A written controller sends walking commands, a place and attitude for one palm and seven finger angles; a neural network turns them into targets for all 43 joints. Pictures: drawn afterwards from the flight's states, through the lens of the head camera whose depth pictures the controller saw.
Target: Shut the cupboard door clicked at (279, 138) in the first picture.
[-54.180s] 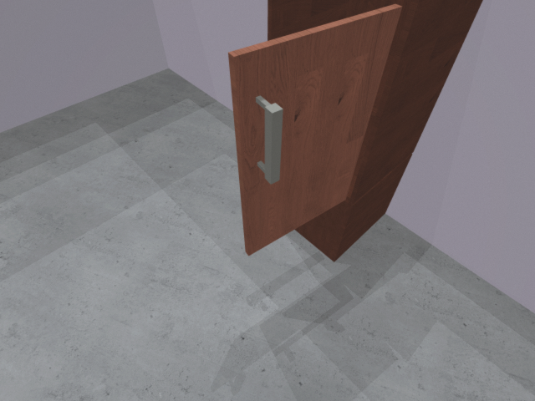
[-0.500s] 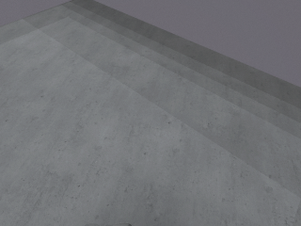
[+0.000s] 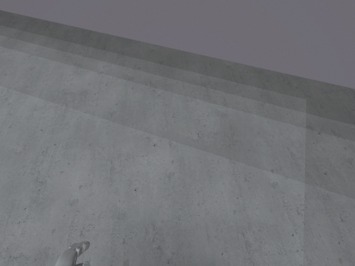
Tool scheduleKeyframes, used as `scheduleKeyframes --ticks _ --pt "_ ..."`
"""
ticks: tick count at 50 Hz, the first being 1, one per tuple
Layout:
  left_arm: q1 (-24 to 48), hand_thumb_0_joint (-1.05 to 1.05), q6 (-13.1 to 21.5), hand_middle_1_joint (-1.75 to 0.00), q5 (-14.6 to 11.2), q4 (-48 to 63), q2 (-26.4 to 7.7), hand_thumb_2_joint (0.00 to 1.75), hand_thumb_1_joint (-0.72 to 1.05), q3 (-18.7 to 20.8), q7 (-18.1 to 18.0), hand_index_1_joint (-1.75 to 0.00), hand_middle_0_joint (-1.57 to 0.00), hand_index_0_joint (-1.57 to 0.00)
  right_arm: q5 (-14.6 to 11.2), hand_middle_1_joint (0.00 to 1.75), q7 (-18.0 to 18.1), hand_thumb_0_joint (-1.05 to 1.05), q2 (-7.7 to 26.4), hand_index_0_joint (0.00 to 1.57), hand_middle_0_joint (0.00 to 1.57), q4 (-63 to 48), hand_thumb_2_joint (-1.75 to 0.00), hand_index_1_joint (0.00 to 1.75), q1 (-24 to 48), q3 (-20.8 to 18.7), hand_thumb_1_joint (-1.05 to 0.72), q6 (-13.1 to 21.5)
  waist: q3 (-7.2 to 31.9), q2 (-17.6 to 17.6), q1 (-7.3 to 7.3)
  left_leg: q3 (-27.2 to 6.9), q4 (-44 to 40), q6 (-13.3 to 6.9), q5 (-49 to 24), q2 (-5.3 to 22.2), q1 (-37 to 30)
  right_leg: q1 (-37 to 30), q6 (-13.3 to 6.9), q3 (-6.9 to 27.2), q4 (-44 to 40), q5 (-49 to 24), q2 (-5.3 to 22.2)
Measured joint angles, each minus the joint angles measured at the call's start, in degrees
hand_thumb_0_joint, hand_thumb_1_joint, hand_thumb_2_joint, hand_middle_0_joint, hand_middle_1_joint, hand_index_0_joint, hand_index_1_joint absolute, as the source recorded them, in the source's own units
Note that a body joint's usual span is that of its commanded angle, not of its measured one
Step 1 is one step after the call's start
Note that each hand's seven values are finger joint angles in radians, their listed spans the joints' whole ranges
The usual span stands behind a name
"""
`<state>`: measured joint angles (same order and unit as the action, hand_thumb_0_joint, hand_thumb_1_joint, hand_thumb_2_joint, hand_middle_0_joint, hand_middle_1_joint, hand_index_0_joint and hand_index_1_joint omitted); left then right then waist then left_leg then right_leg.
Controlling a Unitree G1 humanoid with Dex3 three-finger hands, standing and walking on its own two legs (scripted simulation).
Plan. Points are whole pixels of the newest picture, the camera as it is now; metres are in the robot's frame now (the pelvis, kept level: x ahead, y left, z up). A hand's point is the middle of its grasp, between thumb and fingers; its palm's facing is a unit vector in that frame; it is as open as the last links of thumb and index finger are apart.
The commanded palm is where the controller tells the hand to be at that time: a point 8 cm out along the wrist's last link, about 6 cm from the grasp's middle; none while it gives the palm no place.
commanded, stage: turn to face it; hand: left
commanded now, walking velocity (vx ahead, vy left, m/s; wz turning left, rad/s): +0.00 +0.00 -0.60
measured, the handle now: out of the picture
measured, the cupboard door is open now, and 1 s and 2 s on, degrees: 16 16 16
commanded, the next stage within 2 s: none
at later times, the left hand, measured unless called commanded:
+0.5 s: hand (99, 264) +0.15 +0.21 -0.17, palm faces -0.23 -0.96 -0.18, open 7.4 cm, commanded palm none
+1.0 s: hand (133, 241) +0.20 +0.13 -0.16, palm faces -0.52 -0.82 -0.23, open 7.4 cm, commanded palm none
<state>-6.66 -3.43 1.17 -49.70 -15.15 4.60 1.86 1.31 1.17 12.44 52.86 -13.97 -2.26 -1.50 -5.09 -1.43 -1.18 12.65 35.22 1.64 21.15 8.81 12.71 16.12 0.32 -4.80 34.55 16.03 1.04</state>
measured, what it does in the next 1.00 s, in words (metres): steps on the spot, turning right: left foot, then right foot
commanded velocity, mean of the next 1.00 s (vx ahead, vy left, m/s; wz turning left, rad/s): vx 0.00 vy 0.00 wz -0.60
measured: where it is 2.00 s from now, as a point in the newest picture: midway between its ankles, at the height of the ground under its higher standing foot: outside the picture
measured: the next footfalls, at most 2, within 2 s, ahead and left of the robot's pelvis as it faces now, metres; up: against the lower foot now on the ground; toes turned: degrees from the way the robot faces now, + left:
left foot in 0.36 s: +0.09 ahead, +0.13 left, +0.00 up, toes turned -8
right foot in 0.72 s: -0.01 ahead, -0.12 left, +0.00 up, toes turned -30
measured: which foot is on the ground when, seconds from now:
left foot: down 0.00-0.00, up 0.02-0.34, down 0.36-0.72, up 0.74-1.00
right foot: down 0.00-0.36, up 0.38-0.70, down 0.72-1.00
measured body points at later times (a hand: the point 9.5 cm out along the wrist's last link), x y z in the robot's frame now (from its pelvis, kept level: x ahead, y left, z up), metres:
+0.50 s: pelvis +0.01 +0.03 +0.01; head +0.07 +0.05 +0.45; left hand +0.16 +0.26 -0.15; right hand +0.02 -0.23 -0.12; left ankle +0.05 +0.14 -0.73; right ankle -0.04 -0.09 -0.66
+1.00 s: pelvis +0.02 +0.01 +0.01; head +0.06 -0.01 +0.45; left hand +0.23 +0.17 -0.14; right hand -0.05 -0.26 -0.13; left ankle +0.10 +0.11 -0.70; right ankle -0.04 -0.10 -0.73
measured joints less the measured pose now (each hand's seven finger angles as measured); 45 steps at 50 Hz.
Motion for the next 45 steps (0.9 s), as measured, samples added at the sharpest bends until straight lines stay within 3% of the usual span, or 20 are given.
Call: scheduleKeyframes --ticks 1,4,6,8,13,17,19,21,23,25,33,36,39,41,45 --pt "0.0 0.01 0.8 -0.29 0.2 0.3 0.0 0.90 0.91 -0.1 -0.1 -0.30 -0.19 -0.19 -0.2 0.30 -0.2 0.01 0.3 0.20 0.20 0.0 -0.89 0.30 -0.2 -0.2 -0.90 -0.3 0.3 0.0 0.04 -0.2 3.6 0.4 1.5 0.3 1.5 -0.8 -0.6 0.3 -1.8 1.1 -0.1" --pt "0.3 0.00 1.9 -0.29 0.0 0.4 1.6 0.90 0.91 -0.9 -1.1 -0.30 -0.19 -0.20 -0.6 0.30 0.2 0.01 1.8 0.20 0.20 0.5 -0.89 0.30 1.4 -0.8 -0.90 -2.1 -0.6 -1.8 -0.31 -7.2 19.8 1.5 9.3 -1.7 8.5 0.5 -1.7 1.3 0.5 2.6 -1.4" --pt "-0.3 0.00 1.7 -0.29 0.0 0.5 2.3 0.90 0.91 -1.2 -1.6 -0.30 -0.19 -0.20 -0.7 0.30 0.3 0.01 2.1 0.20 0.20 0.4 -0.89 0.30 2.5 -0.9 -0.91 -2.5 -0.9 -1.3 -0.23 -9.3 26.5 2.2 7.9 -3.3 12.1 0.1 -1.6 2.7 -0.9 1.3 -1.6" --pt "-1.0 0.00 1.3 -0.29 0.1 0.2 2.7 0.90 0.91 -1.4 -1.8 -0.30 -0.20 -0.20 -0.6 0.30 0.1 0.01 2.0 0.20 0.20 -0.3 -0.89 0.30 3.2 -0.9 -0.91 -2.4 -0.8 -0.5 -0.28 -10.0 27.6 2.6 5.5 -4.0 14.2 -0.3 -1.6 4.0 -2.6 0.0 -1.6" --pt "-2.7 0.00 0.7 -0.30 0.5 -0.6 3.0 0.90 0.91 -1.5 -1.4 -0.30 -0.20 -0.20 -0.7 0.30 -0.2 0.01 1.3 0.20 0.20 -2.1 -0.89 0.30 4.1 -0.8 -0.91 -1.7 -0.2 1.6 0.22 -11.0 18.7 2.9 3.3 -5.1 13.7 -0.1 -1.0 7.0 -4.2 -1.2 -2.0" --pt "-3.9 0.01 0.0 -0.30 0.2 -1.1 2.6 0.90 0.90 -0.9 -1.2 -0.30 -0.20 -0.20 -0.9 0.30 0.0 0.01 0.7 0.20 0.20 -3.2 -0.89 0.30 3.9 -0.2 -0.91 -0.4 0.6 3.2 0.88 -10.9 2.7 2.3 -1.5 -6.4 7.7 1.9 0.4 9.6 -1.6 -0.1 -2.7" --pt "-4.1 0.01 -0.6 -0.30 -0.2 -1.3 1.9 0.90 0.91 -0.4 -1.1 -0.30 -0.20 -0.20 -0.5 0.30 0.3 0.01 0.2 0.20 0.20 -3.4 -0.89 0.30 3.5 0.2 -0.91 0.6 0.8 4.1 0.94 -9.9 0.0 -0.8 -5.4 -6.3 6.9 4.5 0.5 10.3 3.8 5.0 -3.1" --pt "-4.0 0.01 -1.2 -0.30 0.0 -1.8 1.1 0.90 0.91 0.1 -0.9 -0.30 -0.20 -0.20 0.0 0.30 0.4 0.01 -0.6 0.20 0.20 -3.4 -0.89 0.30 3.1 1.0 -0.91 0.9 0.4 4.8 1.33 -8.2 0.5 -2.0 -4.1 -5.5 6.3 8.2 0.7 8.9 14.9 11.3 -3.3" --pt "-3.9 0.01 -1.5 -0.30 0.1 -2.1 0.5 0.90 0.91 0.6 -0.3 -0.30 -0.20 -0.20 0.2 0.30 0.5 0.01 -1.1 0.20 0.20 -3.3 -0.89 0.30 2.3 1.4 -0.91 0.7 0.3 4.6 1.41 -7.1 -1.2 -2.1 -4.0 -4.4 4.8 10.8 1.3 6.4 23.9 11.9 -2.7" --pt "-3.7 0.01 -1.6 -0.29 0.0 -2.1 0.2 0.90 0.91 0.9 0.1 -0.30 -0.20 -0.20 0.4 0.30 0.7 0.01 -1.5 0.20 0.20 -3.0 -0.89 0.30 1.8 1.6 -0.90 0.6 0.0 4.0 1.52 -6.0 -3.4 -1.9 -4.8 -3.4 3.3 11.5 1.9 4.3 26.9 11.1 -1.7" --pt "-2.1 0.01 -1.2 -0.29 -0.1 -1.5 0.5 0.90 0.91 0.5 0.4 -0.30 -0.19 -0.19 0.3 0.30 0.2 0.01 -0.7 0.20 0.20 -1.3 -0.89 0.30 0.4 0.6 -0.90 0.3 -0.5 0.8 0.47 -0.9 -3.4 -0.4 -3.9 0.7 1.2 4.8 1.5 0.5 11.2 9.3 0.2" --pt "-1.9 0.01 -0.1 -0.29 0.0 -0.6 0.4 0.90 0.91 0.0 0.4 -0.30 -0.19 -0.19 -0.1 0.30 -0.2 0.01 0.3 0.20 0.20 -0.9 -0.89 0.30 -0.7 -0.1 -0.90 -0.2 0.3 0.4 0.11 0.8 1.7 0.9 -1.1 1.8 2.7 -0.7 -0.1 0.0 -1.1 0.9 0.3" --pt "-1.2 0.01 1.6 -0.29 0.0 -0.8 1.8 0.90 0.91 -0.6 -0.6 -0.30 -0.19 -0.20 -0.5 0.30 0.1 0.01 2.1 0.20 0.20 0.2 -0.89 0.30 0.6 -1.0 -0.90 -2.0 -0.5 -1.8 -0.04 -5.7 16.8 1.9 8.7 0.0 8.9 0.4 -1.5 0.8 1.0 3.0 -1.0" --pt "-1.7 0.00 1.8 -0.29 -0.1 -0.7 2.4 0.90 0.91 -0.9 -1.3 -0.30 -0.19 -0.20 -0.6 0.30 0.3 0.01 2.5 0.20 0.20 0.5 -0.89 0.30 1.9 -1.1 -0.91 -2.7 -0.7 -1.6 0.09 -8.4 25.0 2.3 8.3 -2.3 12.7 0.2 -1.6 2.2 -0.1 2.3 -1.3" --pt "-2.7 0.00 1.1 -0.29 0.1 -1.3 2.6 0.90 0.91 -1.2 -1.7 -0.30 -0.20 -0.20 -0.6 0.30 -0.1 0.01 2.1 0.20 0.20 -0.8 -0.89 0.30 3.4 -1.0 -0.91 -2.2 -0.3 0.1 0.06 -9.8 25.6 3.1 4.1 -4.2 15.4 -0.7 -1.6 5.0 -3.6 -0.2 -1.8"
